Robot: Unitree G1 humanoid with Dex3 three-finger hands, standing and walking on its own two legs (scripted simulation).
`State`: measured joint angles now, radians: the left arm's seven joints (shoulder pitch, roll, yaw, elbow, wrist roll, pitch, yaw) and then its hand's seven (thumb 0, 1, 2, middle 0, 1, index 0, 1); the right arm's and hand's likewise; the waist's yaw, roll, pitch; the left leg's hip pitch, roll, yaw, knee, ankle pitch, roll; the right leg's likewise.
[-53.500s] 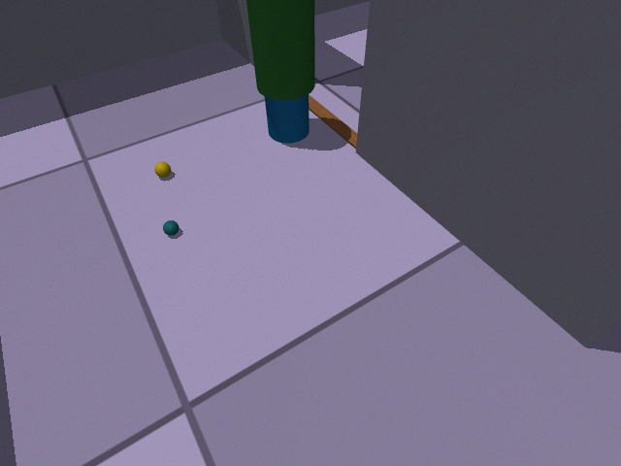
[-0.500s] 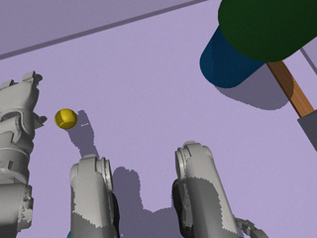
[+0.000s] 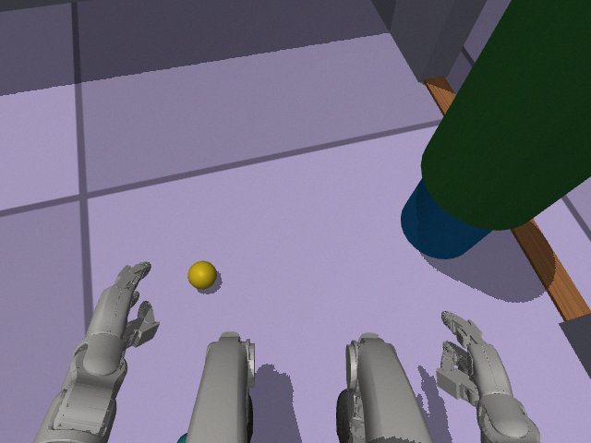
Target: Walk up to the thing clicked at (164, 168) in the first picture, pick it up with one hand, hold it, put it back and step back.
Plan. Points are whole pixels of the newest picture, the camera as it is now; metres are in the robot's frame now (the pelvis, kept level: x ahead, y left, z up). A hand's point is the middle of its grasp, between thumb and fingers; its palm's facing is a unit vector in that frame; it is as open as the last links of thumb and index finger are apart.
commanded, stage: home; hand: left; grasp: from above
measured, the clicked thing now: (202, 275) +0.50 +0.25 -0.52
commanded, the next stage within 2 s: none
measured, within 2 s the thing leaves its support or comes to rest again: neither
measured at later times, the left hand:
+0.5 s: hand (103, 346) +0.23 +0.19 +0.11, palm faces +0.10 -0.97 -0.22, open 7.4 cm
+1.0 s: hand (99, 353) +0.22 +0.19 +0.11, palm faces +0.10 -0.97 -0.21, open 7.4 cm
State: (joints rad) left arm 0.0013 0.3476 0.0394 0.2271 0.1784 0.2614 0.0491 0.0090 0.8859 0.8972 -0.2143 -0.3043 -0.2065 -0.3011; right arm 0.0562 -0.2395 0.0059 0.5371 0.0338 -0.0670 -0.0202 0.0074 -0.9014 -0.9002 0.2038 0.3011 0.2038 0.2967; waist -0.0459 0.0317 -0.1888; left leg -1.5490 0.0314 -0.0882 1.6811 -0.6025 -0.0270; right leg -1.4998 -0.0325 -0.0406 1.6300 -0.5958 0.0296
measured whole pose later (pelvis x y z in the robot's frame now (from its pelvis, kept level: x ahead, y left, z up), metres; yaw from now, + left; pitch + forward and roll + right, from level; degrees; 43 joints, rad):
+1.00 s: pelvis +0.07 +0.00 +0.16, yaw +3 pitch +10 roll -2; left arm 0.50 0.22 0.04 -0.13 -0.05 0.46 0.02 0.01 0.90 0.90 -0.20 -0.30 -0.20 -0.30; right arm 0.28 -0.22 0.04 0.55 0.01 -0.26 -0.18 0.01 -0.90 -0.90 0.21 0.30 0.21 0.30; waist -0.03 0.05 -0.16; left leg -0.70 0.04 -0.07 1.00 -0.48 -0.03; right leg -0.65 -0.03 -0.06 0.94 -0.47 0.02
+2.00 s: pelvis +0.06 +0.00 +0.16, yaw +2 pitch +9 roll -3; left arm 0.50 0.23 0.03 -0.15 -0.05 0.47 0.02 0.01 0.91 0.90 -0.20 -0.30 -0.20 -0.30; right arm 0.29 -0.22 0.03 0.55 0.01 -0.26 -0.19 0.01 -0.90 -0.90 0.21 0.30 0.21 0.30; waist -0.04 0.05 -0.16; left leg -0.71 0.04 -0.06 1.02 -0.47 -0.02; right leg -0.66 -0.03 -0.06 0.95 -0.46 0.03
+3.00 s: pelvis +0.06 +0.00 +0.20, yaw +3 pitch -1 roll +0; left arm 0.23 0.30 0.05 0.86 0.05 0.05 0.04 0.01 0.91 0.90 -0.21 -0.30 -0.20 -0.30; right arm 0.21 -0.30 -0.04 0.94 -0.05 -0.02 -0.01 0.01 -0.90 -0.90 0.21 0.30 0.21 0.30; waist 0.02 0.00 0.04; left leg -0.34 0.01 -0.02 0.71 -0.35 -0.01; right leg -0.31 -0.06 -0.03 0.69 -0.35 0.04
